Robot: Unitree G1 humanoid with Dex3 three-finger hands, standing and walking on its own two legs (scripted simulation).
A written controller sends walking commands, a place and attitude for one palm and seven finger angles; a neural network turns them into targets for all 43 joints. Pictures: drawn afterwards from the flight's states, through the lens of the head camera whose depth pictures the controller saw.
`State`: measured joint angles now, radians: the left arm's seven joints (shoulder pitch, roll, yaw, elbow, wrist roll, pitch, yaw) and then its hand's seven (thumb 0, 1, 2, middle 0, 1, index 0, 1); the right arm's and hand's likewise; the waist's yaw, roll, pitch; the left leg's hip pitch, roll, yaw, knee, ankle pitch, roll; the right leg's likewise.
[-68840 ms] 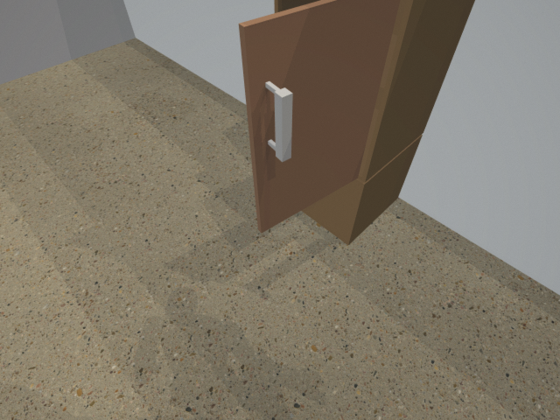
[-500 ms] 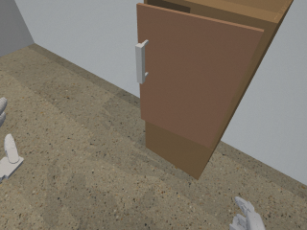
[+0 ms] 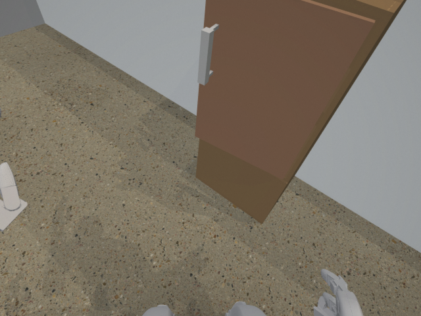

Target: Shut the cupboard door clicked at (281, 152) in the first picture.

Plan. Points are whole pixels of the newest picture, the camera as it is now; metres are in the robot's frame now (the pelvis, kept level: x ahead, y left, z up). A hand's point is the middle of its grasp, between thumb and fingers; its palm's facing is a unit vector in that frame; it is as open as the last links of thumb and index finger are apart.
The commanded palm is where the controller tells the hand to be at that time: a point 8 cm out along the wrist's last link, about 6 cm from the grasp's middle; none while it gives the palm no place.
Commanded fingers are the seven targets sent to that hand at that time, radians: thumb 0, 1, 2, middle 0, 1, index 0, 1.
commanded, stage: step back with the hand held close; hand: left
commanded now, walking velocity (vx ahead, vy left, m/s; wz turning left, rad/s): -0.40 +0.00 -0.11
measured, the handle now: (209, 55) +0.78 +0.04 +0.08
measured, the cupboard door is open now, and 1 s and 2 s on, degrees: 8 8 8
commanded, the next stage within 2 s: stop stepping back and stand still in 0.12 s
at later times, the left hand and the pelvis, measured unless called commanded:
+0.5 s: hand out of the picture +0.10 +0.25 +0.19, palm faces +0.35 -0.82 -0.46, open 7.4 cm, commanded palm +0.06 +0.29 +0.20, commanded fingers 0.00 0.90 0.90 -0.20 -0.30 -0.20 -0.30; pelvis -0.11 +0.01 +0.01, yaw -6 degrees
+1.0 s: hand out of the picture +0.06 +0.29 +0.19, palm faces +0.42 -0.81 -0.41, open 7.4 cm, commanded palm +0.02 +0.31 +0.20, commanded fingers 0.00 0.90 0.90 -0.20 -0.30 -0.20 -0.30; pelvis -0.15 +0.03 +0.02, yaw -6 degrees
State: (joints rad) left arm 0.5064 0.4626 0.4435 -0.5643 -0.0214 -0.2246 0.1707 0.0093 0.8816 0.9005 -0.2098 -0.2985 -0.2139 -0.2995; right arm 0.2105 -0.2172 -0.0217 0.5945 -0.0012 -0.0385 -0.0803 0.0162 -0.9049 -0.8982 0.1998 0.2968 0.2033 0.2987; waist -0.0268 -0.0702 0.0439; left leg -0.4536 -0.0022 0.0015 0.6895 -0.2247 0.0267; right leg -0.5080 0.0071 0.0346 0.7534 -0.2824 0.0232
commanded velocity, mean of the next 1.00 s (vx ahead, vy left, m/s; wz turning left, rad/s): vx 0.08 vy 0.00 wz -0.01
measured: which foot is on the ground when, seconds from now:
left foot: down 0.00-0.26, up 0.28-0.46, down 0.48-0.82, up 0.84-1.00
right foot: up 0.00-0.20, down 0.22-1.00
